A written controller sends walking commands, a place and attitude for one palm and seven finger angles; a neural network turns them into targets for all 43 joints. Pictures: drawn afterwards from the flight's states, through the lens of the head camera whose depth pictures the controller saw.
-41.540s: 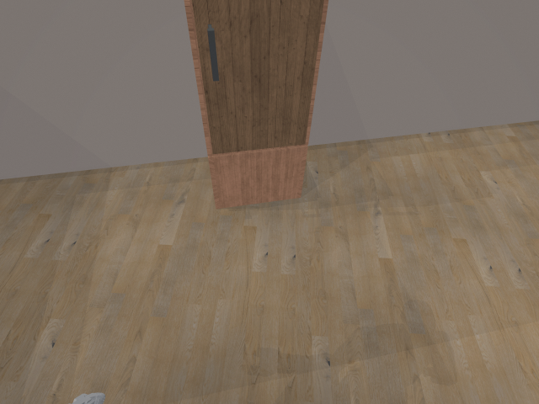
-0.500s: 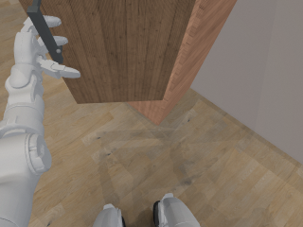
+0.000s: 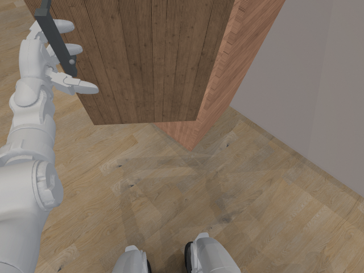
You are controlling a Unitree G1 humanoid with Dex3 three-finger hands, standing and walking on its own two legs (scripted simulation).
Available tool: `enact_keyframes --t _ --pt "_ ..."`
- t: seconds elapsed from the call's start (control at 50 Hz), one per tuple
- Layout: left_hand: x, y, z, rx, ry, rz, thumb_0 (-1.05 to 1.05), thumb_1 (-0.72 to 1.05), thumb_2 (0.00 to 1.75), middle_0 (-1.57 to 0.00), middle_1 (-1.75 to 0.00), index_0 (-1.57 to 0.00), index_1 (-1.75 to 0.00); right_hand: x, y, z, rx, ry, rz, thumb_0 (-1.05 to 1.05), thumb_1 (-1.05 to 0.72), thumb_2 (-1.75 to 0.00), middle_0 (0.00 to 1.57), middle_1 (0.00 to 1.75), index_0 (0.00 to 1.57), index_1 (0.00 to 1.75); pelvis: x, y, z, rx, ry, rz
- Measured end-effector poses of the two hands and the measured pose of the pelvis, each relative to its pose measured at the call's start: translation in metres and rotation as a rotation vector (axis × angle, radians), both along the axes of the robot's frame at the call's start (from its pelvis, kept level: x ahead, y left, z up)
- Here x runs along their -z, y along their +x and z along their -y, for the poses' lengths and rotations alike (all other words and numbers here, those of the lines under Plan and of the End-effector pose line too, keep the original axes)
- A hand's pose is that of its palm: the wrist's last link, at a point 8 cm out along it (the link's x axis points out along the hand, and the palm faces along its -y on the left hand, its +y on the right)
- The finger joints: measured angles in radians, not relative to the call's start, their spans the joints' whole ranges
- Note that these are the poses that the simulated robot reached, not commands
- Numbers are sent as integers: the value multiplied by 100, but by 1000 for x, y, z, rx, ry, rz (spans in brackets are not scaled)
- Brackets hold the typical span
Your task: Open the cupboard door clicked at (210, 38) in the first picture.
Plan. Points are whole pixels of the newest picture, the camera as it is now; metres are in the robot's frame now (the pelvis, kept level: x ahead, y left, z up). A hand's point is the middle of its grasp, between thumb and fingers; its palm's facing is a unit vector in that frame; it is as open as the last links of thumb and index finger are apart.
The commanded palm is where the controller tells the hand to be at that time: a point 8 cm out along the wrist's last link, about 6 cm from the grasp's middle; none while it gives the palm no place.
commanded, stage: close the thumb around the handle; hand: left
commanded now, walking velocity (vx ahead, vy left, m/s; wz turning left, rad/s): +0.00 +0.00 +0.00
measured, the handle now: (60, 40) +0.59 +0.20 +0.09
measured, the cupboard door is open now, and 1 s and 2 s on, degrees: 44 45 87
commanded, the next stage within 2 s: pull the door open along its arc in 0.80 s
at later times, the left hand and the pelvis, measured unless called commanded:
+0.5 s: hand (72, 62) +0.53 +0.17 +0.08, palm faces +0.01 -1.00 -0.02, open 9.6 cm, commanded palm +0.52 +0.20 +0.08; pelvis +0.00 +0.00 +0.00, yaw +0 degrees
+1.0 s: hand (71, 62) +0.53 +0.17 +0.08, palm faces +0.00 -1.00 -0.02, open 5.5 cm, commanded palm +0.50 +0.21 +0.08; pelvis +0.00 +0.00 +0.00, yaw +0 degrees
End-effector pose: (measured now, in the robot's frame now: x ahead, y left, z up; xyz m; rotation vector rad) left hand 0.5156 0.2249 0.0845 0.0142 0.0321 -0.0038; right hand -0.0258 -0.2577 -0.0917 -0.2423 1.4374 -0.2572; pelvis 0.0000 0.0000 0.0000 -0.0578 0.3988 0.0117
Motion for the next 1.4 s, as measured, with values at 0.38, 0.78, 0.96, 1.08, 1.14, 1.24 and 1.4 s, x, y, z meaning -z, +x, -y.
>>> enact_keyframes --t 0.38,0.78,0.96,1.08,1.14,1.24,1.4 --pt "0 -2 1 -11 7 6 -1 -15 45 -32 -124 -30 -123 4 2 -5 -9 15 -5 0 -90 -90 20 30 20 30 1 1 -2 -5 -2 -1" --pt "0 -1 0 -16 10 6 1 77 84 -38 -134 -37 -134 4 5 1 -22 7 -10 0 -90 -90 20 30 20 30 1 1 0 -14 -2 -5" --pt "0 -2 0 -14 8 4 1 77 82 -37 -135 -36 -135 4 6 2 -16 9 -6 0 -90 -90 20 30 20 30 1 2 2 -8 0 -3" --pt "0 -8 -1 2 5 7 1 77 81 -38 -135 -37 -135 1 9 1 9 11 24 1 -90 -90 20 30 20 30 -3 5 2 10 4 8" --pt "1 -16 0 10 0 14 1 77 80 -38 -135 -37 -135 -1 14 0 16 21 41 1 -90 -90 20 30 20 30 -5 7 1 18 8 18" --pt "2 -40 4 21 -3 28 1 76 78 -38 -135 -37 -135 -3 31 -2 21 41 94 1 -90 -90 20 30 20 30 -11 12 1 27 14 40" --pt "5 -99 23 -88 -70 50 1 70 73 -39 -135 -37 -135 -7 88 -5 -44 78 262 1 -90 -90 20 30 20 30 -19 16 0 29 24 91"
